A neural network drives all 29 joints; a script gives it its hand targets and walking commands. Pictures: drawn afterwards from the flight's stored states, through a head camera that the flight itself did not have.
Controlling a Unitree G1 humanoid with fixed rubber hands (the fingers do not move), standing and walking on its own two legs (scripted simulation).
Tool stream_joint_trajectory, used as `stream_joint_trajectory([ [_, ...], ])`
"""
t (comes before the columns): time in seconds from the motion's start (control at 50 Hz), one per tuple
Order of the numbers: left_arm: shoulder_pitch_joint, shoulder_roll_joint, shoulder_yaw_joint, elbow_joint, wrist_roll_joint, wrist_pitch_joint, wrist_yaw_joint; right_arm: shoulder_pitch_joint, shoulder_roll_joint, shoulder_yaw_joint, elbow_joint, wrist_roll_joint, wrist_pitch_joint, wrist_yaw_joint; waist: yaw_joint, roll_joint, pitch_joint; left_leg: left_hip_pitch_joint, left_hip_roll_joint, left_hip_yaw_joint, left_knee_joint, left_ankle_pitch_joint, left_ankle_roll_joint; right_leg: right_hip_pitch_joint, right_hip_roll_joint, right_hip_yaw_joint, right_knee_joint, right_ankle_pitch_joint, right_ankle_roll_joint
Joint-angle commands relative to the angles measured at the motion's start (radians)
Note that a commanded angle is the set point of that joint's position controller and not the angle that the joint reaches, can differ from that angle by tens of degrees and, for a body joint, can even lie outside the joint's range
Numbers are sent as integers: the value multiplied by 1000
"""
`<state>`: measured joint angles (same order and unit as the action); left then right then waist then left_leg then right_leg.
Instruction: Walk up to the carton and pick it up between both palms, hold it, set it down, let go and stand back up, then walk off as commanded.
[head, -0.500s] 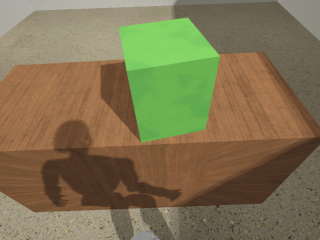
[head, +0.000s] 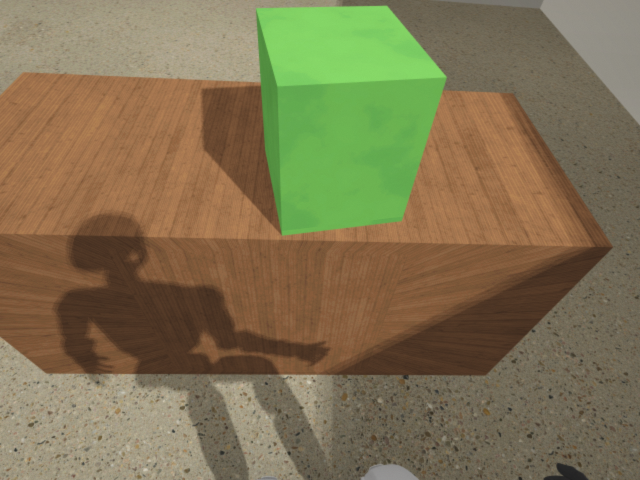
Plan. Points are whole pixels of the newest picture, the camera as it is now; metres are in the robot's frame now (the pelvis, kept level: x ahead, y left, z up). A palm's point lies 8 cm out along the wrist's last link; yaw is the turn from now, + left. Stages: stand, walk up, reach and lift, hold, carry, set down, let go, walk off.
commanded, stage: walk off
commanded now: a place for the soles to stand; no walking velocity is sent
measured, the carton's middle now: (333, 122) +0.72 -0.01 +0.06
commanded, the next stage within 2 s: none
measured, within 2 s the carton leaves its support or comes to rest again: neither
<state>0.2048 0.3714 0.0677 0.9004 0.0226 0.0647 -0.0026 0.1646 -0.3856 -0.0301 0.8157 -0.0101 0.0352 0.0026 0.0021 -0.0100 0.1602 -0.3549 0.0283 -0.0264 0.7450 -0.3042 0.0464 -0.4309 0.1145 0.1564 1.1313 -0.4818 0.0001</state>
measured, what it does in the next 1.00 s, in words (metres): walks backwards: right foot, then left foot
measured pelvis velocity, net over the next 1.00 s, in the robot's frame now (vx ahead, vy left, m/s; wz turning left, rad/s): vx -0.18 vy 0.00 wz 0.02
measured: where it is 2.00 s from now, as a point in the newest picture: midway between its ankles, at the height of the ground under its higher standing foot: outside the picture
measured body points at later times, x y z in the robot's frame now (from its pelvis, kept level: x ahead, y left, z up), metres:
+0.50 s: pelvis -0.09 -0.06 -0.01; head -0.03 -0.07 +0.43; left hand +0.00 +0.26 -0.11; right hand -0.01 -0.38 -0.14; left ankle -0.10 +0.07 -0.65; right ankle +0.02 -0.16 -0.72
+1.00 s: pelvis -0.18 +0.00 +0.00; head -0.11 +0.04 +0.44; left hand -0.12 +0.31 -0.15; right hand -0.06 -0.33 -0.09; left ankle -0.10 +0.10 -0.72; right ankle -0.16 -0.17 -0.63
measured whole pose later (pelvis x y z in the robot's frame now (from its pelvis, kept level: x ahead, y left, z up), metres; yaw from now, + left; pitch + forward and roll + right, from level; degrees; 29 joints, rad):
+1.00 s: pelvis -0.18 +0.00 +0.00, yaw +1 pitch -4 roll -4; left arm 0.19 0.39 0.06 0.91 0.02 0.06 0.01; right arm 0.15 -0.40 -0.03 0.83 -0.01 0.03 0.01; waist 0.00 -0.01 0.23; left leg -0.41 0.05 -0.02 0.76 -0.28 0.04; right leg -0.50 0.13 0.13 1.21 -0.45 0.01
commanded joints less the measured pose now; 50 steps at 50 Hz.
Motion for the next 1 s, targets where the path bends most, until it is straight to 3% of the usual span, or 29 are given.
stream_joint_trajectory([
  [0.0, 82, 228, 59, -59, -9, -13, 17, -91, -269, -95, -131, -1, -6, -24, -8, 158, -6, -99, 271, -306, -380, -106, 210, 7, -14, -51, 22, -2, 32],
  [0.08, 116, 218, 62, -65, -3, -24, 6, -88, -302, -114, -112, -12, 4, -19, 15, 279, -75, -80, 218, -207, -299, -153, 122, 128, -131, -99, -325, 77, 1],
  [0.12, 165, 226, 75, -57, 4, -31, 9, -114, -279, -95, -136, -3, 19, -21, 49, 188, -99, -264, 169, -183, -182, -211, 91, 316, -144, -85, -483, 142, -24],
  [0.14, 162, 242, 77, -64, 14, -39, 6, -83, -247, -93, -108, -4, 19, -25, 45, 49, -57, -347, 77, -145, -56, -321, 58, 309, -184, 98, -603, -42, -36],
  [0.16, 115, 322, 83, -88, 21, -52, 13, -57, -205, -79, -102, 9, 23, -29, 44, -320, 16, -355, -116, -117, 310, -322, 7, 106, -360, 418, -856, -92, -51],
  [0.18, 25, 347, 86, -124, 21, -47, 18, -40, -221, -78, -93, 9, 23, -40, 42, -195, 51, -297, -151, -244, 434, -235, -24, -102, -411, 491, -954, -238, -22],
  [0.2, -39, 363, 95, -128, 27, -40, 26, -53, -260, -102, -74, -1, 24, -35, 38, -152, 63, -227, -155, -233, 516, -185, -24, -218, -437, 535, -971, -344, -99],
  [0.22, -105, 318, 79, -149, 18, -48, 27, 14, -278, -113, -34, 7, 17, -32, -24, -83, 43, -166, -144, -251, 550, -139, -29, -212, -384, 429, -923, -290, -74],
  [0.26, -162, 260, 78, -171, 16, -43, 29, 138, -274, -100, 6, 11, 26, -27, -33, -121, -23, -191, -167, -225, 586, -107, -29, -44, -300, 244, -849, -146, -49],
  [0.28, -127, 253, 73, -165, 19, -52, 26, 120, -284, -98, 1, 6, 23, -24, -20, -119, -2, -234, -167, -213, 560, -99, -31, 30, -315, 246, -842, -117, -32],
  [0.36, -52, 275, 90, -203, 11, -51, 31, 104, -280, -92, -37, -8, 16, -18, 22, -136, -67, -266, -126, -196, 564, -149, -59, 162, -379, 298, -788, -138, -171],
  [0.38, -29, 260, 85, -202, 3, -58, 36, 114, -276, -91, -36, -7, 8, -23, 19, -42, -66, -287, -124, -207, 555, -138, -51, 201, -380, 312, -775, -84, -145],
  [0.4, -31, 272, 91, -203, 4, -55, 37, 111, -269, -85, -38, -6, 9, -19, 22, -128, -103, -266, -109, -164, 498, -150, -52, 211, -374, 272, -767, -114, -172],
  [0.42, -9, 262, 95, -222, 6, -56, 37, 121, -271, -88, -52, -11, 12, -19, 33, -96, -78, -279, -113, -177, 511, -164, -54, 205, -395, 307, -771, -102, -169],
  [0.54, -74, 280, 89, -237, 10, -60, 37, 168, -240, -82, -55, -7, 4, 1, -23, -123, -45, -113, -24, -92, 327, -243, -31, -8, -443, 193, -738, 120, -224],
  [0.56, -79, 307, 86, -212, 11, -61, 42, 189, -239, -84, -43, -6, -1, 5, -38, -191, -88, -66, 27, -78, 193, -233, -11, 20, -433, 171, -699, 195, -205],
  [0.6, -57, 310, 82, -224, 0, -54, 32, 258, -235, -91, -20, -13, -6, 13, -78, -134, -140, 178, 3, 18, 6, -83, 12, -164, -369, 101, -666, 113, -137],
  [0.62, -54, 272, 69, -202, -4, -48, 31, 281, -237, -110, 11, -30, -12, 15, -84, -130, -183, 288, 25, -58, -123, -75, 31, -201, -329, 75, -563, 35, -97],
  [0.64, -7, 217, 63, -180, -10, -42, 35, 273, -273, -117, 18, -35, -9, 20, -66, 83, -158, 245, 63, -184, -204, -170, 42, -244, -203, -65, -373, -160, -36],
  [0.66, -60, 204, 65, -214, -20, -36, 40, 185, -377, -122, -53, -38, -11, 10, -96, 391, -68, -61, 342, -624, -517, -369, 163, -248, 42, -129, -16, -206, 21],
  [0.68, -153, 259, 77, -216, -18, -38, 49, 107, -372, -114, -80, -28, -15, 0, -109, 208, 51, -174, 314, -683, -557, -339, 130, -208, 44, 42, 69, -135, -16],
  [0.7, -61, 284, 74, -183, -28, -38, 44, -15, -348, -106, -122, -33, -27, -11, -40, 160, 18, -138, 286, -549, -486, -280, 115, -170, 47, 87, 160, -31, -13],
  [0.74, 63, 258, 58, -99, -41, -43, 44, -65, -280, -106, -118, -40, -32, -20, 6, 117, -71, 20, 226, -335, -379, -57, 80, -184, 39, 58, 196, 67, 6],
  [0.8, 87, 269, 56, -78, -31, -48, 42, -13, -244, -105, -108, -22, -29, -18, -31, 144, -179, 218, 209, -299, -292, 168, 123, -175, 32, 44, 200, 12, 30],
  [0.82, 63, 259, 52, -79, -29, -42, 42, 28, -231, -102, -97, -10, -27, -26, -59, 117, -161, 226, 220, -352, -298, 183, 124, -208, 37, 39, 217, 18, 28],
  [0.84, 77, 258, 54, -65, -27, -39, 38, 27, -223, -105, -103, -8, -29, -27, -43, 80, -193, 287, 220, -301, -299, 160, 131, -206, 31, 44, 199, 19, 28],
  [0.88, 55, 222, 48, -81, -26, -36, 42, 28, -213, -105, -89, -8, -28, -31, -49, 163, -154, 243, 263, -314, -284, 235, 185, -192, 16, 35, 145, -21, 27],
  [0.96, 92, 236, 56, -61, -17, -35, 25, -17, -272, -110, -87, -8, -15, -29, -35, 176, -117, 67, 272, -237, -284, 164, 193, -43, -18, -50, 31, 1, 29],
  [0.98, 100, 242, 54, -72, -17, -31, 23, -44, -274, -114, -106, -3, -14, -32, -36, 197, -146, 92, 300, -285, -289, 40, 206, -35, -37, -68, -19, 20, 22],
])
